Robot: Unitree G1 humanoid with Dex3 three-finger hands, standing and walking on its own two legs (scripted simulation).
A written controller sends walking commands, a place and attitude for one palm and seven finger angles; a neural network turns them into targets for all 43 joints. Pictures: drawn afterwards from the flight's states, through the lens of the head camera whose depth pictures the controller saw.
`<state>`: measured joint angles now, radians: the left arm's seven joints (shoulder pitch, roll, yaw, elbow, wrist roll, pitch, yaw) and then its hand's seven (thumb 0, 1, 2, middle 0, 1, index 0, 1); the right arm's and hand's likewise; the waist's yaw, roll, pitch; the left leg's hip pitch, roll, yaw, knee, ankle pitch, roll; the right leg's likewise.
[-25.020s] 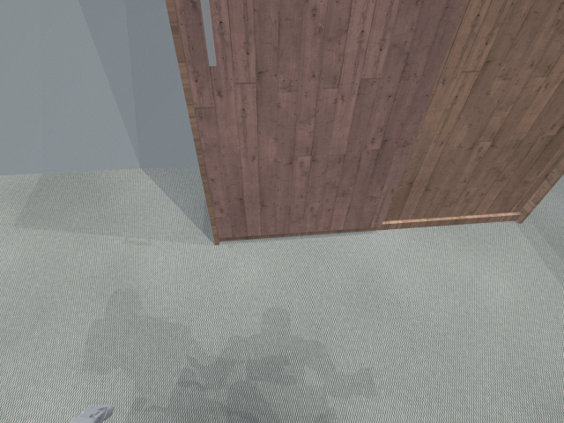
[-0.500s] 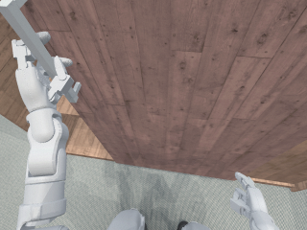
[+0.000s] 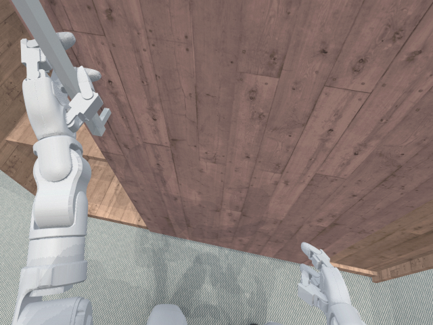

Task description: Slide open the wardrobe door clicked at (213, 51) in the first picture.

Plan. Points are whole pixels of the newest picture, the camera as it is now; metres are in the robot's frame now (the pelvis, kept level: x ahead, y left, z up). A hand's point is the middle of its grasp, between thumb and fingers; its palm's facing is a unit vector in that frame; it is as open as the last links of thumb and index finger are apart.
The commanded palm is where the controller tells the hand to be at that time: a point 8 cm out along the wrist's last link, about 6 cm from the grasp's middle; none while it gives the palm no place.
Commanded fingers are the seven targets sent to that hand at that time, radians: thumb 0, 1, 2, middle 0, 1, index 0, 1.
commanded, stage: step sideways, sliding the door along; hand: left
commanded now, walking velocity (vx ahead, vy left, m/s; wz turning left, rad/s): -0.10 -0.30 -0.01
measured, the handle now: (75, 71) +0.39 +0.31 +0.20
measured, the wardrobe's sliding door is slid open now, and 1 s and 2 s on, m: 0.44 0.47 0.47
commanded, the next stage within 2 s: stop walking and hold the door there in 0.34 s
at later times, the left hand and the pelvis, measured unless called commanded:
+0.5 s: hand (109, 100) +0.36 +0.24 +0.18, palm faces +0.49 -0.87 -0.05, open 6.8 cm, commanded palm +0.32 +0.26 +0.15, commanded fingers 0.00 0.90 0.90 -0.45 -1.40 -0.45 -1.40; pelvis +0.00 -0.05 +0.02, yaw -1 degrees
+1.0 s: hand (104, 98) +0.36 +0.25 +0.19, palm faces +0.60 -0.76 -0.24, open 6.6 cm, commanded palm +0.31 +0.29 +0.15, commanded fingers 0.00 0.90 0.90 -0.45 -1.40 -0.45 -1.40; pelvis -0.02 -0.10 +0.00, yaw -6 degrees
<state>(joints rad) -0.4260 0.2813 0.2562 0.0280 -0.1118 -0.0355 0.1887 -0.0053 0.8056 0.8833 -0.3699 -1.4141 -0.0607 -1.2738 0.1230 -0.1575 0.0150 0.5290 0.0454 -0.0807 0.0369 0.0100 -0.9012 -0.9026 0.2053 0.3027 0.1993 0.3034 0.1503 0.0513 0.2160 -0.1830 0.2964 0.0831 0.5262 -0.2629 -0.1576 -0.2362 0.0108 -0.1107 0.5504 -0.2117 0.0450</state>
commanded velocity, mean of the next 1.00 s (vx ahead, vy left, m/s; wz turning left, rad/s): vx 0.00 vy -0.04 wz -0.02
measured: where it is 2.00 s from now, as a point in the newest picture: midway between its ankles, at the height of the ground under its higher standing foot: outside the picture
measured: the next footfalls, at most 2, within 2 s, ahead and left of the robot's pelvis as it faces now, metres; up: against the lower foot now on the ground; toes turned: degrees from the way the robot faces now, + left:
right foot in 0.02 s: +0.06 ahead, -0.13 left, +0.00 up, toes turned -6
left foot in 0.24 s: +0.03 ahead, +0.08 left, +0.00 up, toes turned +11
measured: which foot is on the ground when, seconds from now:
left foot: down 0.00-0.02, up 0.04-0.22, down 0.24-0.68, up 0.70-1.00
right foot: up 0.00-0.00, down 0.02-0.24, up 0.26-0.66, down 0.68-1.00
